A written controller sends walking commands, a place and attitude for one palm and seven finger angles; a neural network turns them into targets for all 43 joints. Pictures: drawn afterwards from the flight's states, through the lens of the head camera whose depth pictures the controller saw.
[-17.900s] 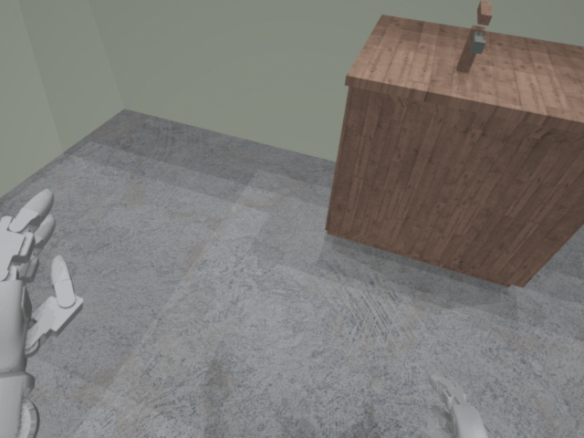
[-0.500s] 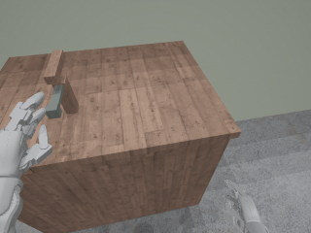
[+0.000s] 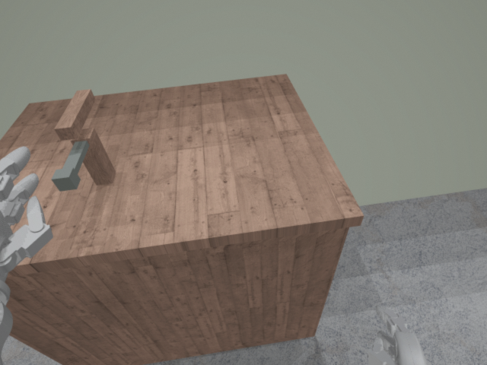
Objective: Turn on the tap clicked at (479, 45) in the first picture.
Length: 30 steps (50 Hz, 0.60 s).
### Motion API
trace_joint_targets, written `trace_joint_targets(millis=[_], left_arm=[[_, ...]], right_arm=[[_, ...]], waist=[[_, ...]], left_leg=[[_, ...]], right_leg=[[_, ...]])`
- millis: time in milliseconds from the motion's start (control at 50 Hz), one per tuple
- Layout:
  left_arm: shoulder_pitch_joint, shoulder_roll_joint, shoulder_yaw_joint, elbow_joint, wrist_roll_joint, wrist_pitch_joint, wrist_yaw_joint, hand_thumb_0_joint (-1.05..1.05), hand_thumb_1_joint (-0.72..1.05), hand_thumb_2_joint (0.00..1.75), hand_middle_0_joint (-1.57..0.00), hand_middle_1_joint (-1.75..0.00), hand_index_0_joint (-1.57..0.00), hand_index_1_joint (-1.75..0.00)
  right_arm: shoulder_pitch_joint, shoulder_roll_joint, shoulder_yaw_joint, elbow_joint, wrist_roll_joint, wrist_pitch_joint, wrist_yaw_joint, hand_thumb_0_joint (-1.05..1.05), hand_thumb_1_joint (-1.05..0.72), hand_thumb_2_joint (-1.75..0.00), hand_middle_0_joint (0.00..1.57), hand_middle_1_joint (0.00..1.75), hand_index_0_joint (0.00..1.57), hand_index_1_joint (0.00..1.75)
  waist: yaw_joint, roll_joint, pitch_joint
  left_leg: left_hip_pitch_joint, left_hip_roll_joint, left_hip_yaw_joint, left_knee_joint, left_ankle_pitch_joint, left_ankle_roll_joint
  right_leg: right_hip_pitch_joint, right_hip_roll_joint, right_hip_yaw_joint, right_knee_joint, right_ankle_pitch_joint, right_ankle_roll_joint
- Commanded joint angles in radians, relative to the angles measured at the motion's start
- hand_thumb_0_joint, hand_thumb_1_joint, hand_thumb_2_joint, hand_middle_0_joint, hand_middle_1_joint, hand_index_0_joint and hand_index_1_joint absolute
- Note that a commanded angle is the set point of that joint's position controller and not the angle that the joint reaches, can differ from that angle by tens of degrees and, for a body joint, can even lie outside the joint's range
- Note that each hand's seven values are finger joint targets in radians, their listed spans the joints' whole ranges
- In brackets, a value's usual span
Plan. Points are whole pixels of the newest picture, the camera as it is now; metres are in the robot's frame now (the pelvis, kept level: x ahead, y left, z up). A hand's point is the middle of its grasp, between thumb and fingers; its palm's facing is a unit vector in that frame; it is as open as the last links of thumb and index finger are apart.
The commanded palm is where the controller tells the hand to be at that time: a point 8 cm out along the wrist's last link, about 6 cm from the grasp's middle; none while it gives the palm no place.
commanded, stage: turn the palm inward beside the body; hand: left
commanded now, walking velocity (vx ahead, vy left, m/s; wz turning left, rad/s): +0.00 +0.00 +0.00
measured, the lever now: (66, 179) +0.34 +0.34 +0.15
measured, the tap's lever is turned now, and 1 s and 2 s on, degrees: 0 0 0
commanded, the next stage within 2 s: reach beside the lever's end, fingers flat in 1.40 s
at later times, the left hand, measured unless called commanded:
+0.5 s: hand (36, 245) +0.19 +0.27 +0.20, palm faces +0.40 -0.89 -0.21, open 7.4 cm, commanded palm +0.14 +0.31 +0.21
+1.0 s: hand (35, 258) +0.17 +0.25 +0.20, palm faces +0.41 -0.90 -0.15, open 7.4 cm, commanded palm +0.11 +0.30 +0.21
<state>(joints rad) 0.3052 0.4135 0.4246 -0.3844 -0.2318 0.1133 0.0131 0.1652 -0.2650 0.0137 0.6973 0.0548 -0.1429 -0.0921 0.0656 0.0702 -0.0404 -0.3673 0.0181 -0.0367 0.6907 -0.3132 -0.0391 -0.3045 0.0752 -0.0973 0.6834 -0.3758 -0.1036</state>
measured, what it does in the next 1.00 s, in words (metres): stands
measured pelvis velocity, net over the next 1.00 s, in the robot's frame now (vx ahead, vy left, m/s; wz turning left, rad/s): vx -0.01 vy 0.02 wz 0.03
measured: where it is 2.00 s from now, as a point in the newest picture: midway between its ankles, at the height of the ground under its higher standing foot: outside the picture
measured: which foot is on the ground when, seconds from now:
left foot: down 0.00-1.00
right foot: down 0.00-1.00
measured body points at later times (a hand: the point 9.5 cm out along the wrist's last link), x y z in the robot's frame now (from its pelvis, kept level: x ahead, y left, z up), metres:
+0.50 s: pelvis +0.00 +0.03 +0.01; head -0.03 +0.00 +0.46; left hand +0.16 +0.31 +0.21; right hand +0.23 -0.17 -0.05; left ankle +0.03 +0.15 -0.72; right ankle +0.00 -0.04 -0.72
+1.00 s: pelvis -0.01 +0.02 +0.01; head -0.05 -0.01 +0.46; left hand +0.15 +0.30 +0.21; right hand +0.22 -0.18 -0.05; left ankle +0.03 +0.15 -0.72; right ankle +0.00 -0.04 -0.72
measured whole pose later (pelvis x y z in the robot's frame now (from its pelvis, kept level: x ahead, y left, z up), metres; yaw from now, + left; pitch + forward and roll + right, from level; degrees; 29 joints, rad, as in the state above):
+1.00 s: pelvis -0.01 +0.02 +0.01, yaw +1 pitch -4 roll +0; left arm 0.40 0.30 0.29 -0.64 -0.30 0.35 0.10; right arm 0.13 -0.25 0.08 0.70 0.07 -0.23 -0.11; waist 0.10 0.08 -0.04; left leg -0.27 -0.01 -0.05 0.60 -0.26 0.00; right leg -0.19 0.05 -0.11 0.58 -0.32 -0.08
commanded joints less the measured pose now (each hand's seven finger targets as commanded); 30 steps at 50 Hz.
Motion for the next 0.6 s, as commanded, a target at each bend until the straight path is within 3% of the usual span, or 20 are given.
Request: trace_joint_targets(millis=[0,40,80,140,180,200,260,320,360,380,400,460,480,500,580], left_arm=[[-0.077,0.19,0.12,-0.239,-0.008,-0.077,0.002,0.0,0.9,0.9,-0.2,-0.3,-0.2,-0.3],[-0.058,0.179,0.11,-0.272,-0.018,-0.093,-0.018,0.0,0.9,0.9,-0.2,-0.3,-0.2,-0.3],[-0.038,0.175,0.106,-0.289,-0.01,-0.101,-0.016,0.0,0.9,0.9,-0.2,-0.3,-0.2,-0.3],[-0.021,0.147,0.082,-0.321,-0.016,-0.111,-0.008,0.0,0.9,0.9,-0.2,-0.3,-0.2,-0.3],[-0.01,0.162,0.103,-0.328,-0.009,-0.102,0.015,0.0,0.9,0.9,-0.2,-0.3,-0.2,-0.3],[-0.013,0.124,0.067,-0.345,-0.009,-0.095,0.02,0.0,0.9,0.9,-0.2,-0.3,-0.2,-0.3],[0.001,0.119,0.065,-0.346,-0.021,-0.067,0.033,0.0,0.9,0.9,-0.2,-0.3,-0.2,-0.3],[-0.019,0.092,0.03,-0.354,-0.018,-0.027,0.04,0.0,0.9,0.9,-0.2,-0.3,-0.2,-0.3],[-0.034,0.089,0.017,-0.357,-0.025,0.001,0.04,0.0,0.9,0.9,-0.2,-0.3,-0.2,-0.3],[-0.043,0.094,0.021,-0.368,-0.017,0.012,0.046,0.0,0.9,0.9,-0.2,-0.3,-0.2,-0.3],[-0.048,0.073,-0.005,-0.371,-0.017,0.024,0.048,0.0,0.9,0.9,-0.2,-0.3,-0.2,-0.3],[-0.079,0.083,-0.015,-0.393,-0.017,0.049,0.053,0.0,0.9,0.9,-0.2,-0.3,-0.2,-0.3],[-0.077,0.096,-0.001,-0.398,-0.01,0.056,0.061,0.0,0.9,0.9,-0.2,-0.3,-0.2,-0.3],[-0.082,0.065,-0.034,-0.409,-0.009,0.062,0.064,0.0,0.9,0.9,-0.2,-0.3,-0.2,-0.3],[-0.057,0.092,-0.006,-0.428,-0.013,0.082,0.082,0.0,0.9,0.9,-0.2,-0.3,-0.2,-0.3]], right_arm=[[-0.133,-0.092,-0.031,-0.183,0.001,-0.111,-0.008,0.0,-0.9,-0.9,0.2,0.3,0.2,0.3],[-0.11,-0.095,-0.032,-0.187,0.003,-0.139,-0.011,0.0,-0.9,-0.9,0.2,0.3,0.2,0.3],[-0.117,-0.09,-0.026,-0.184,0.008,-0.162,-0.015,0.0,-0.9,-0.9,0.2,0.3,0.2,0.3],[-0.093,-0.093,-0.031,-0.19,0.001,-0.185,-0.016,0.0,-0.9,-0.9,0.2,0.3,0.2,0.3],[-0.114,-0.086,-0.024,-0.184,0.006,-0.191,-0.016,0.0,-0.9,-0.9,0.2,0.3,0.2,0.3],[-0.103,-0.082,-0.023,-0.19,0.004,-0.189,-0.013,0.0,-0.9,-0.9,0.2,0.3,0.2,0.3],[-0.116,-0.085,-0.017,-0.195,0.003,-0.192,-0.013,0.0,-0.9,-0.9,0.2,0.3,0.2,0.3],[-0.134,-0.081,-0.005,-0.196,0.008,-0.181,-0.014,0.0,-0.9,-0.9,0.2,0.3,0.2,0.3],[-0.15,-0.08,0.001,-0.196,0.008,-0.18,-0.019,0.0,-0.9,-0.9,0.2,0.3,0.2,0.3],[-0.174,-0.075,0.008,-0.192,0.014,-0.178,-0.02,0.0,-0.9,-0.9,0.2,0.3,0.2,0.3],[-0.167,-0.071,0.01,-0.196,0.013,-0.174,-0.021,0.0,-0.9,-0.9,0.2,0.3,0.2,0.3],[-0.187,-0.073,0.018,-0.198,0.011,-0.171,-0.026,0.0,-0.9,-0.9,0.2,0.3,0.2,0.3],[-0.209,-0.068,0.023,-0.193,0.014,-0.171,-0.025,0.0,-0.9,-0.9,0.2,0.3,0.2,0.3],[-0.206,-0.063,0.025,-0.194,0.015,-0.166,-0.024,0.0,-0.9,-0.9,0.2,0.3,0.2,0.3],[-0.234,-0.064,0.033,-0.193,0.013,-0.166,-0.024,0.0,-0.9,-0.9,0.2,0.3,0.2,0.3]], waist=[[0.016,-0.107,-0.166],[0.016,-0.094,-0.186],[0.029,-0.039,-0.167],[0.03,-0.046,-0.179],[0.043,-0.017,-0.156],[0.038,0.01,-0.164],[0.039,-0.044,-0.146],[0.034,-0.021,-0.116],[0.031,-0.04,-0.104],[0.035,-0.003,-0.09],[0.031,-0.009,-0.081],[0.03,-0.031,-0.066],[0.036,0.002,-0.061],[0.031,0.013,-0.058],[0.042,-0.008,-0.059]], left_leg=[[0.028,0.005,0.003,-0.026,0.212,0.054],[0.079,-0.002,0.015,-0.046,0.273,0.066],[0.122,-0.011,0.026,-0.061,0.31,0.073],[0.15,-0.011,0.021,-0.08,0.344,0.079],[0.156,-0.011,0.019,-0.09,0.337,0.076],[0.159,-0.012,0.017,-0.098,0.334,0.073],[0.147,-0.006,0.006,-0.115,0.307,0.073],[0.151,-0.004,-0.001,-0.134,0.263,0.07],[0.147,-0.005,-0.008,-0.147,0.214,0.072],[0.157,-0.007,-0.008,-0.151,0.198,0.072],[0.151,-0.006,-0.012,-0.158,0.172,0.07],[0.147,-0.005,-0.024,-0.175,0.119,0.072],[0.157,-0.009,-0.021,-0.176,0.105,0.072],[0.157,-0.009,-0.023,-0.18,0.087,0.069],[0.152,-0.011,-0.031,-0.189,0.047,0.069]], right_leg=[[0.105,-0.205,0.219,-0.152,0.572,0.154],[0.101,-0.178,0.164,-0.13,0.639,0.148],[0.07,-0.149,0.121,-0.126,0.6,0.13],[0.051,-0.125,0.075,-0.127,0.526,0.114],[0.042,-0.118,0.071,-0.136,0.468,0.103],[0.035,-0.116,0.062,-0.137,0.44,0.097],[0.035,-0.11,0.051,-0.15,0.385,0.098],[0.017,-0.103,0.044,-0.169,0.316,0.093],[0.012,-0.103,0.049,-0.188,0.256,0.096],[0.004,-0.101,0.054,-0.198,0.23,0.093],[-0.005,-0.101,0.052,-0.204,0.196,0.092],[-0.006,-0.1,0.05,-0.221,0.126,0.094],[-0.009,-0.099,0.059,-0.229,0.109,0.091],[-0.015,-0.1,0.054,-0.229,0.094,0.089],[-0.004,-0.098,0.056,-0.24,0.053,0.09]])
